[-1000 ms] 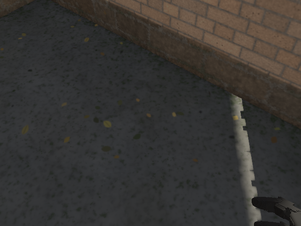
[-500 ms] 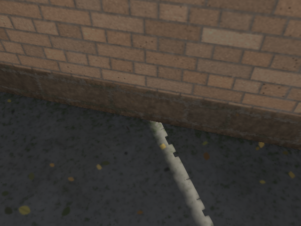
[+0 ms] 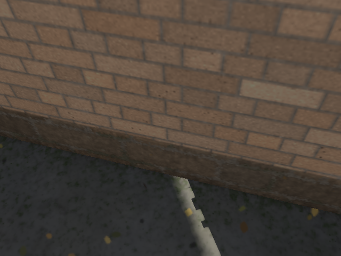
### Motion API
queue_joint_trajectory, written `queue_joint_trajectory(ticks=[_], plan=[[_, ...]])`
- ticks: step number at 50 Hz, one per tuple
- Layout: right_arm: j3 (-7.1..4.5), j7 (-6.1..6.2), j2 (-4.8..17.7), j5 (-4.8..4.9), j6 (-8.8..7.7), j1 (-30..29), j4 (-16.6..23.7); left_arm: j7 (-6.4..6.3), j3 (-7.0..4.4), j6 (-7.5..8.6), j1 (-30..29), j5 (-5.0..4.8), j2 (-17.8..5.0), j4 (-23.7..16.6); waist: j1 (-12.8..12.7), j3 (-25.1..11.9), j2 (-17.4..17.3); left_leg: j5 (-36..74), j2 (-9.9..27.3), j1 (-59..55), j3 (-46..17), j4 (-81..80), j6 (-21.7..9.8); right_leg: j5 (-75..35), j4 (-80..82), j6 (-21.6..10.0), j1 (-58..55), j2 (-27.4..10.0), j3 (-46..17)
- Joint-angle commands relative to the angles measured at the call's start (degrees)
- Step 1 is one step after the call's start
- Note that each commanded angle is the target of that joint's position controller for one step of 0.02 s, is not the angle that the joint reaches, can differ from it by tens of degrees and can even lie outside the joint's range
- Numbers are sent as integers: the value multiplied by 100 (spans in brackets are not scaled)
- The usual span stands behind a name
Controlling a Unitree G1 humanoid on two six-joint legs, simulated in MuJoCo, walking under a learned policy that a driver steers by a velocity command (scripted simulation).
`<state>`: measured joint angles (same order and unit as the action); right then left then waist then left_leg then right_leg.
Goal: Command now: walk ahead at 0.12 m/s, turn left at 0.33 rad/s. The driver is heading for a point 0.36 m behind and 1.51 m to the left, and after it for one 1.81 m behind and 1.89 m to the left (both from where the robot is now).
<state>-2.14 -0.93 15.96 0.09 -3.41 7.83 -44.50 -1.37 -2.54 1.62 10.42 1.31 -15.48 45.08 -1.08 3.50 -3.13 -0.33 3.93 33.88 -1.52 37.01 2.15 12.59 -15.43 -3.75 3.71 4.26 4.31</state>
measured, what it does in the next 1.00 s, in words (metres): walks ahead, turning left: left foot, then right foot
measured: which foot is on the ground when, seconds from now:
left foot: up 0.00-0.08, down 0.10-0.58, up 0.60-0.96, down 0.98-1.00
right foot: down 0.00-0.10, up 0.12-0.56, down 0.58-0.98, up 1.00-1.00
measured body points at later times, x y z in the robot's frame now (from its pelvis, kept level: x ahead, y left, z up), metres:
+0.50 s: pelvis +0.11 +0.02 -0.01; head +0.15 +0.04 +0.44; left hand +0.18 +0.33 -0.13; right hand +0.35 -0.22 -0.09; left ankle +0.15 +0.12 -0.74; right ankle +0.20 -0.14 -0.72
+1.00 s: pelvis +0.14 +0.04 -0.02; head +0.17 +0.07 +0.43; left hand +0.03 +0.33 -0.14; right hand +0.45 -0.08 -0.09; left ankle +0.09 +0.13 -0.75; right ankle +0.20 -0.12 -0.74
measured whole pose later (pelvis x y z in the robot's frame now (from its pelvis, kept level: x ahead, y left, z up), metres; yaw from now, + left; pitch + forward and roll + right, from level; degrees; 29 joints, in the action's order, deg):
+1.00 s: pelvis +0.14 +0.04 -0.02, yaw +34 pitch +2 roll +0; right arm -4.5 -1.2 17.6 0.3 2.7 7.0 -34.6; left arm -2.7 -4.5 -0.5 13.4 0.9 -18.8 46.8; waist -2.5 2.4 1.0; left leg -14.6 -1.4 19.6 0.2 32.0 -1.9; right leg 23.2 -37.6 4.9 16.7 -8.4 5.4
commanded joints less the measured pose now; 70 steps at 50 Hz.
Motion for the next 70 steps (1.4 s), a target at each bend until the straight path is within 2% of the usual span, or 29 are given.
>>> queue_joint_trajectory(ticks=[1,3,5,6,7,8,9,10,12,15,21,25,28,29,30,31,32,35,39,46,48,49,50,51,52,54,61,67,70], plan=[[-146,-188,630,5,-99,-283,491,-130,-260,-176,-100,-99,-999,-201,10,-462,825,-388,-5,-194,30,-238,-165,-3544,-188,-575,-551,-1801,-335],[-188,-286,714,-31,-78,-61,448,-208,-278,-259,-220,-132,-1019,-225,129,-505,799,-787,-123,-371,162,-445,-377,-3992,-724,-408,-645,-1842,-316],[-357,-237,1015,-85,-108,710,272,-276,-272,-266,-148,-159,-946,-258,507,-953,355,312,-477,-1740,211,-1256,-671,-3849,-2331,-28,-190,-1326,28],[-461,-147,1469,-146,-108,1103,277,-271,-184,-221,-73,-3,-786,-463,577,-1386,-587,2825,471,-3052,-1206,-1188,-1055,-1913,-3810,335,1002,-829,202],[-524,-116,1821,-261,-107,1021,385,-194,-45,-190,241,123,-316,-589,200,-1948,-1518,3849,1673,-4544,-3444,-1260,-2381,2581,-5420,692,2949,335,-290],[-464,-68,1419,-187,-83,861,565,-104,-105,-155,196,51,-728,-395,480,-2400,-544,2674,1594,-4603,-3400,-1425,-2419,2517,-6073,641,3127,-5,-1276],[-427,-8,1276,-77,-73,453,677,-100,-158,-155,-71,-103,-918,-469,443,-1865,-264,1894,1382,-4109,-2808,-1575,-2114,2032,-6116,608,3346,-196,-1280],[-392,57,1122,35,-14,198,703,-159,-183,-166,-204,-90,-926,-459,330,-1401,238,1002,1119,-3542,-2471,-1697,-1767,1633,-5791,660,3411,-396,-1201],[-305,144,955,76,175,-120,772,-195,-213,-246,-394,30,-901,-571,138,-805,128,-111,760,-2317,-2112,-2014,-1485,1152,-4900,726,2991,-549,-1128],[-381,212,1144,-80,318,-126,860,-203,-181,-239,-179,-4,-646,-529,94,-871,-406,-113,458,-1959,-1895,-2017,-1468,902,-4137,907,2635,-369,-967],[-462,259,1239,55,383,-79,946,-132,-197,-212,-264,-52,-647,-501,228,-1005,-492,-1217,317,-1814,-2236,-1883,-1346,379,-3036,992,2358,-354,-1096],[-434,248,1152,7,474,-226,996,-136,-236,-77,-146,-110,-732,-322,257,-958,-747,-1158,301,-1921,-2571,-1724,-1251,488,-2178,882,1985,-261,-1059],[-377,270,1029,92,523,-228,1030,-70,-283,38,254,-147,-820,-192,-2,-936,-667,-826,1,-1795,-2544,-1265,-958,-300,-597,640,982,-387,-949],[-296,267,792,71,521,-77,1034,-87,-353,36,443,-56,-1116,-172,18,-1093,-236,-1487,-252,-1257,-2219,-662,-684,-455,-327,359,234,-1156,-1425],[-236,217,452,117,485,-39,1236,-146,-484,-31,313,93,-1618,-142,288,-870,1336,-2728,-1103,9,-999,406,-347,-935,-196,-443,-98,-2200,-2729],[-348,175,912,31,401,-226,1275,-138,-449,-25,245,191,-1371,-188,87,-810,1782,-3260,-951,371,-751,1647,-132,-1629,-86,-1021,138,-2672,-3251],[-467,133,1200,47,388,-100,1194,-165,-381,-7,79,133,-1107,-269,141,-854,1420,-2975,-731,327,-765,2334,-63,-1846,-195,-971,201,-2580,-2820],[-404,95,815,63,555,-55,1063,-239,-319,-64,-84,-61,-902,-266,122,-596,1027,-2295,-592,531,-545,2757,164,-1893,-366,-560,154,-1986,-1735],[-309,51,560,99,547,-547,1371,-313,-387,-153,407,-36,-1141,-115,-227,-541,1267,-1976,-401,502,-143,1961,263,-1775,-199,-647,-112,-2023,-1278],[-374,-88,660,65,565,-246,1443,-234,-494,-143,184,-189,-1399,-85,-72,-607,1524,-1484,-418,-1210,404,-146,-170,-1249,-485,-306,426,-2136,-621],[-466,-56,763,-10,592,353,1126,-179,-372,-133,291,-158,-1123,-44,163,-765,981,-822,-673,-2414,489,-1260,-520,-1067,-1358,106,960,-1894,-179],[-598,18,1118,43,580,680,1096,-84,-295,-130,575,-4,-831,-42,178,-844,3,753,-101,-3522,-436,-1383,-803,-15,-2707,570,2050,-1469,362],[-716,77,1905,-56,552,616,1320,-37,-134,-112,371,211,-499,-535,82,-1009,-1666,2594,1559,-3878,-2870,-1481,-2037,2551,-4292,1065,3705,-659,296],[-631,31,1589,-171,381,722,1382,-77,-218,-72,-34,50,-853,-556,497,-1529,-753,2197,1768,-3598,-3140,-1602,-2505,2610,-5276,1056,3625,-624,-793],[-573,30,1429,-135,261,457,1372,-106,-238,-90,-72,-66,-974,-559,327,-1278,-461,1883,1473,-3363,-2617,-1637,-2245,2167,-5504,980,3683,-697,-936],[-470,75,1094,70,221,-42,1382,-245,-274,-172,71,-1,-1085,-435,71,-961,-180,1371,973,-2917,-1988,-1583,-1678,1337,-5194,975,3649,-828,-998],[-473,267,1184,8,396,-45,1320,-96,-153,-135,10,-1,-733,-599,55,-1053,-458,711,542,-2433,-1949,-1606,-1575,683,-3553,986,2796,-451,-976],[-517,262,1284,32,503,-50,1284,-41,-173,-4,-167,-129,-886,-661,158,-888,-680,242,426,-2294,-2648,-1534,-1415,736,-2191,871,2060,-231,-1034],[-483,255,1212,115,544,-189,1317,1,-218,94,188,-143,-1002,-567,-87,-883,-651,260,123,-2223,-2754,-1196,-1150,-29,-786,690,1185,-324,-946]])
Keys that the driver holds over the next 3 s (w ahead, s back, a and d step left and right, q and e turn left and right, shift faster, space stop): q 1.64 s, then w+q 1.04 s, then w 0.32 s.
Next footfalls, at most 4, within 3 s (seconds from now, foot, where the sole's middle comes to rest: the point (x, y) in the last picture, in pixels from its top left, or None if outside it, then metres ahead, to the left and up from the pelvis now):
0.10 left None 0.19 0.12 -0.78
0.58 right None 0.24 -0.11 -0.78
0.98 left None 0.13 0.16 -0.78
1.42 right None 0.29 0.00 -0.78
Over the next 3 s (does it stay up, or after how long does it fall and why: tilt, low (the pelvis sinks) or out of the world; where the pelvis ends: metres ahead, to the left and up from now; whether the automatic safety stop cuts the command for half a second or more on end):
stays up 0.16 0.66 0.00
